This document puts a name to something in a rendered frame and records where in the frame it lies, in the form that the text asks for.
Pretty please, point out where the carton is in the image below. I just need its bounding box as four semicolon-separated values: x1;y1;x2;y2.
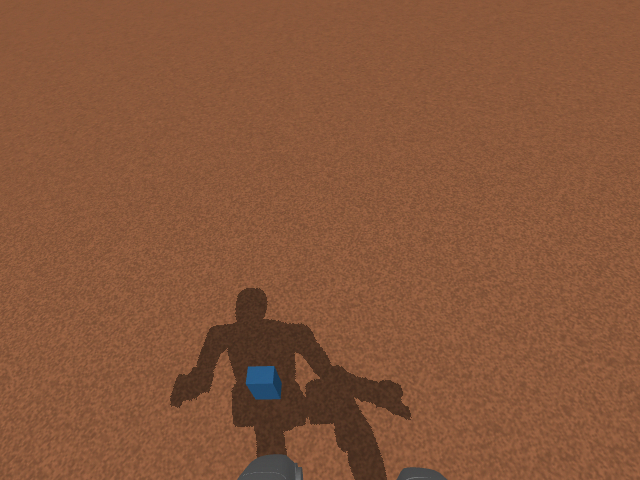
246;366;282;400

